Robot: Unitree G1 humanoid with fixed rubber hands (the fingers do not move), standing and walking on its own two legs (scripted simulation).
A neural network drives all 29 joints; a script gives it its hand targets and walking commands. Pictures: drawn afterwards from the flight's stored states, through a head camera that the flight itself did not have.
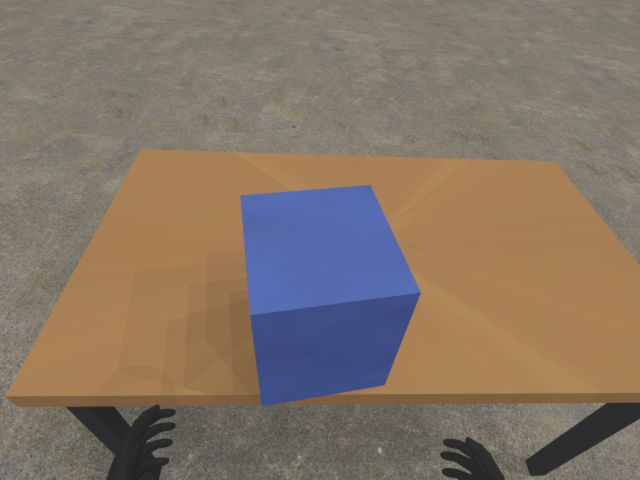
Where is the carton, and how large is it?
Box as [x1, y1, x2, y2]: [240, 185, 420, 405]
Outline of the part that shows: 370,185 240,195 250,318 262,405 382,385 385,382 420,291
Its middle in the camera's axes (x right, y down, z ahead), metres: +0.00 +0.09 +0.60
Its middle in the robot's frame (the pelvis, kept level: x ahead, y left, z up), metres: +0.40 +0.03 -0.01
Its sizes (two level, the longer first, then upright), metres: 0.210 0.200 0.250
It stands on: a table, 0.64 m high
